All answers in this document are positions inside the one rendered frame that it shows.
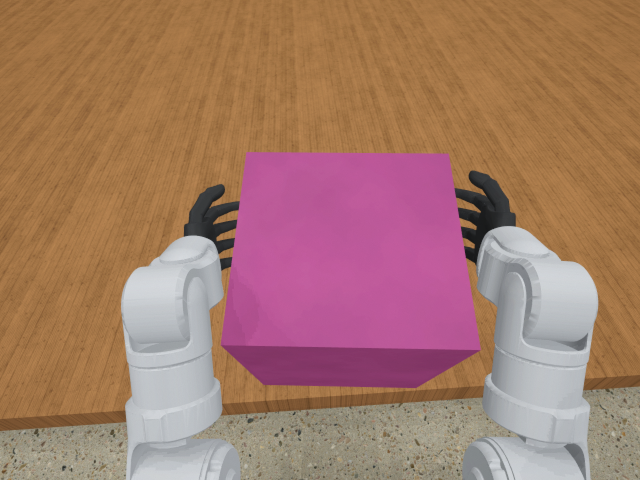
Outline robot right upper arm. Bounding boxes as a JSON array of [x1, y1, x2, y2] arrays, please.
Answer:
[[462, 437, 584, 480]]

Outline robot right hand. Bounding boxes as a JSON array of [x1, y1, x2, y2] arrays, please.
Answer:
[[455, 170, 516, 265]]

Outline robot left hand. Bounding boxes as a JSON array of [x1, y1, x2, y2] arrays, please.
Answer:
[[184, 184, 240, 271]]

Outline left robot forearm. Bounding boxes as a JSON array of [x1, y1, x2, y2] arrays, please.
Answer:
[[121, 236, 224, 480]]

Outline carton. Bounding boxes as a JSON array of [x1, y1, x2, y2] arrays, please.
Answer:
[[221, 152, 481, 388]]

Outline robot left upper arm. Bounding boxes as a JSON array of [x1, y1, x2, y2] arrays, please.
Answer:
[[131, 439, 241, 480]]

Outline right robot forearm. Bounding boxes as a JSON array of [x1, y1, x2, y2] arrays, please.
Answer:
[[476, 226, 598, 480]]

